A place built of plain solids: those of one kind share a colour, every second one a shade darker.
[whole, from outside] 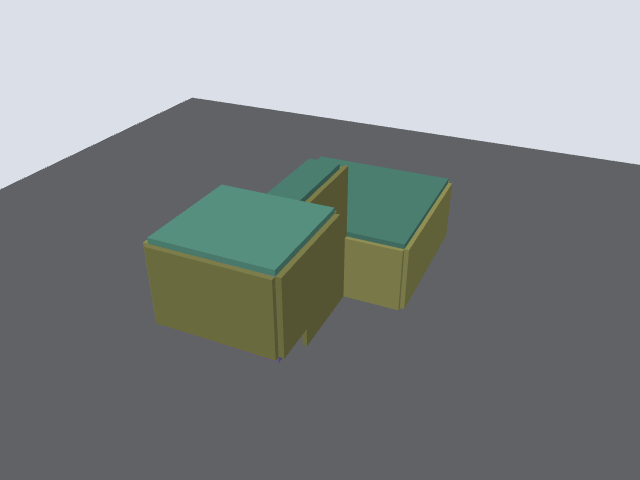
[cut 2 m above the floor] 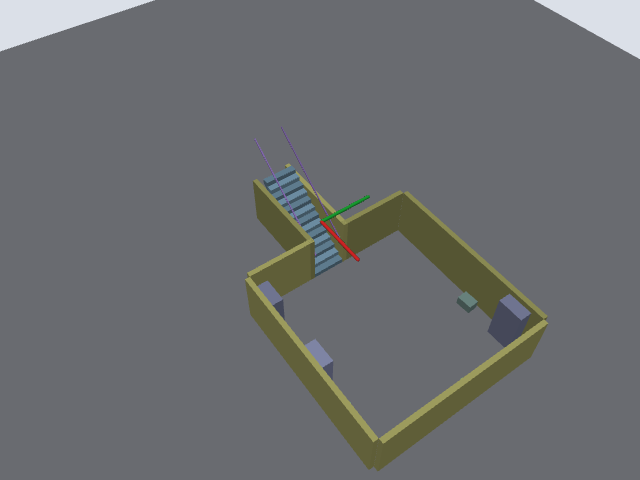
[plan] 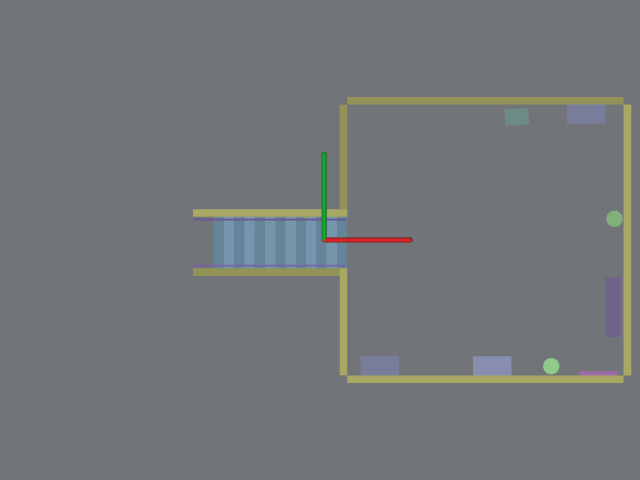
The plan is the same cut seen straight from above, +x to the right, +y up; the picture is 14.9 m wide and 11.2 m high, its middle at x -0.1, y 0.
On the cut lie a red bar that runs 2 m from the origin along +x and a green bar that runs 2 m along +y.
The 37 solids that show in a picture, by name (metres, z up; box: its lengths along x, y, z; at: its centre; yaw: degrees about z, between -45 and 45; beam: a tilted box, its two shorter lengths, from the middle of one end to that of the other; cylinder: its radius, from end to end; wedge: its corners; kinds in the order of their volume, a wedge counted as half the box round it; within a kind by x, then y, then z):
{
 "wall_1": {"box": [0.18, 4.09, 2.72], "at": [-7.07, 0.19, 4.26]},
 "wall_2": {"box": [3.92, 0.18, 2.72], "at": [-5.02, -1.95, 4.26]},
 "wall_3": {"box": [3.92, 0.18, 2.72], "at": [-5.02, 2.32, 4.26]},
 "wall_4": {"box": [3.6, 0.18, 5.67], "at": [-1.26, -0.75, 2.79]},
 "wall_5": {"box": [3.6, 0.18, 5.67], "at": [-1.26, 0.63, 2.79]},
 "wall_6": {"box": [0.18, 2.5, 2.74], "at": [0.45, -1.91, 1.32]},
 "wall_7": {"box": [0.18, 2.62, 2.74], "at": [0.45, 1.85, 1.32]},
 "wall_8": {"box": [6.44, 0.18, 2.74], "at": [3.76, -3.25, 1.32]},
 "wall_9": {"box": [6.44, 0.18, 2.74], "at": [3.76, 3.25, 1.32]},
 "wall_10": {"box": [0.18, 6.32, 2.74], "at": [7.07, 0.0, 1.32]},
 "roof_1": {"box": [3.92, 4.09, 0.2], "at": [-5.02, 0.19, 5.72]},
 "roof_2": {"box": [3.22, 1.2, 0.2], "at": [-1.45, -0.06, 5.72]},
 "roof_3": {"box": [6.44, 6.32, 0.2], "at": [3.76, 0.0, 2.79]},
 "floor_1": {"box": [3.92, 4.09, 0.21], "at": [-5.02, 0.19, 2.8]},
 "lockers_1": {"box": [0.9, 0.45, 1.85], "at": [1.3, -2.94, 0.88]},
 "lockers_2": {"box": [0.9, 0.45, 1.85], "at": [3.92, -2.94, 0.88]},
 "lockers_3": {"box": [0.9, 0.45, 1.85], "at": [6.11, 2.94, 0.88]},
 "tread_1": {"wedge": [[-2.59, -0.66, 2.15], [-2.59, -0.66, 2.36], [-2.59, 0.54, 2.14], [-2.59, 0.54, 2.36], [-2.35, -0.66, 1.96], [-2.35, -0.66, 2.36], [-2.35, 0.54, 1.96], [-2.35, 0.54, 2.36]]},
 "tread_2": {"wedge": [[-2.35, -0.66, 1.96], [-2.35, -0.66, 2.18], [-2.35, 0.54, 1.96], [-2.35, 0.54, 2.18], [-2.11, -0.66, 1.78], [-2.11, -0.66, 2.18], [-2.11, 0.54, 1.78], [-2.11, 0.54, 2.18]]},
 "tread_3": {"wedge": [[-2.11, -0.66, 1.78], [-2.11, -0.66, 1.99], [-2.11, 0.54, 1.78], [-2.11, 0.54, 1.99], [-1.86, -0.66, 1.6], [-1.86, -0.66, 1.99], [-1.86, 0.54, 1.6], [-1.86, 0.54, 1.99]]},
 "tread_4": {"wedge": [[-1.87, -0.66, 1.6], [-1.87, -0.66, 1.81], [-1.87, 0.54, 1.6], [-1.87, 0.54, 1.81], [-1.63, -0.66, 1.42], [-1.63, -0.66, 1.81], [-1.63, 0.54, 1.42], [-1.63, 0.54, 1.81]]},
 "tread_5": {"wedge": [[-1.63, -0.66, 1.42], [-1.63, -0.66, 1.63], [-1.63, 0.54, 1.42], [-1.63, 0.54, 1.63], [-1.39, -0.66, 1.24], [-1.39, -0.66, 1.63], [-1.39, 0.54, 1.24], [-1.39, 0.54, 1.63]]},
 "tread_6": {"wedge": [[-1.39, -0.66, 1.24], [-1.39, -0.66, 1.45], [-1.39, 0.54, 1.24], [-1.39, 0.54, 1.45], [-1.15, -0.66, 1.06], [-1.15, -0.66, 1.45], [-1.15, 0.54, 1.06], [-1.15, 0.54, 1.45]]},
 "tread_7": {"wedge": [[-1.15, -0.66, 1.06], [-1.15, -0.66, 1.27], [-1.15, 0.54, 1.06], [-1.15, 0.54, 1.27], [-0.91, -0.66, 0.87], [-0.91, -0.66, 1.27], [-0.9, 0.54, 0.87], [-0.9, 0.54, 1.27]]},
 "tread_8": {"wedge": [[-0.91, -0.66, 0.88], [-0.91, -0.66, 1.09], [-0.91, 0.54, 0.88], [-0.91, 0.54, 1.09], [-0.67, -0.66, 0.69], [-0.67, -0.66, 1.09], [-0.67, 0.54, 0.69], [-0.67, 0.54, 1.09]]},
 "tread_9": {"wedge": [[-0.67, -0.66, 0.7], [-0.67, -0.66, 0.91], [-0.67, 0.54, 0.7], [-0.67, 0.54, 0.91], [-0.43, -0.66, 0.51], [-0.43, -0.66, 0.91], [-0.42, 0.54, 0.51], [-0.42, 0.54, 0.91]]},
 "tread_10": {"wedge": [[-0.43, -0.66, 0.51], [-0.43, -0.66, 0.72], [-0.43, 0.54, 0.51], [-0.43, 0.54, 0.72], [-0.19, -0.66, 0.33], [-0.19, -0.66, 0.72], [-0.19, 0.54, 0.33], [-0.19, 0.54, 0.72]]},
 "tread_11": {"wedge": [[-0.19, -0.66, 0.33], [-0.19, -0.66, 0.54], [-0.19, 0.54, 0.33], [-0.19, 0.54, 0.54], [0.05, -0.66, 0.15], [0.05, -0.66, 0.54], [0.05, 0.54, 0.15], [0.05, 0.54, 0.54]]},
 "tread_12": {"wedge": [[0.05, -0.66, 0.15], [0.05, -0.66, 0.36], [0.05, 0.54, 0.15], [0.05, 0.54, 0.36], [0.29, -0.66, -0.03], [0.29, -0.66, 0.36], [0.29, 0.54, -0.03], [0.29, 0.54, 0.36]]},
 "tread_13": {"wedge": [[0.29, -0.66, -0.03], [0.29, -0.66, 0.18], [0.29, 0.54, -0.03], [0.29, 0.54, 0.18], [0.53, -0.66, -0.05], [0.53, -0.66, 0.18], [0.53, 0.54, -0.05], [0.53, 0.54, 0.18]]},
 "guard_rail_1": {"wedge": [[-3.04, -0.62, 3.83], [-3.04, -0.62, 3.88], [-3.04, -0.57, 3.83], [-3.04, -0.57, 3.88], [0.51, -0.62, 1.15], [0.51, -0.62, 1.2], [0.51, -0.57, 1.15], [0.51, -0.57, 1.2]]},
 "guard_rail_2": {"wedge": [[-3.04, 0.45, 3.83], [-3.04, 0.45, 3.88], [-3.04, 0.5, 3.83], [-3.04, 0.5, 3.88], [0.51, 0.45, 1.15], [0.51, 0.45, 1.2], [0.51, 0.5, 1.15], [0.51, 0.5, 1.2]]},
 "bench_1": {"box": [0.36, 1.4, 0.5], "at": [6.73, -1.56, 0.2]},
 "bin_1": {"cylinder": 0.19, "from": [5.3, -2.94, 0.0], "to": [5.3, -2.94, 0.75]},
 "bin_2": {"cylinder": 0.19, "from": [6.77, 0.49, 0.0], "to": [6.77, 0.49, 0.62]},
 "carton_1": {"box": [0.56, 0.39, 0.39], "at": [4.49, 2.87, 0.15], "yaw": 3.4},
 "radiator_1": {"box": [0.9, 0.1, 0.6], "at": [6.4, -3.11, 0.45]}
}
